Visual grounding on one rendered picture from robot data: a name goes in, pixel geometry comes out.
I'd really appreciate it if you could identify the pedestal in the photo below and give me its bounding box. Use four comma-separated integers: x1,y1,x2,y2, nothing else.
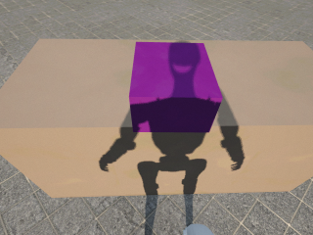
0,38,313,198

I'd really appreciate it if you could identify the carton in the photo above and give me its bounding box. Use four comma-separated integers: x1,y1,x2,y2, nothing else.
129,41,223,133

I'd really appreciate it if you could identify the right robot thigh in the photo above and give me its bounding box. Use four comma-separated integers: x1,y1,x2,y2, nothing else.
183,223,214,235

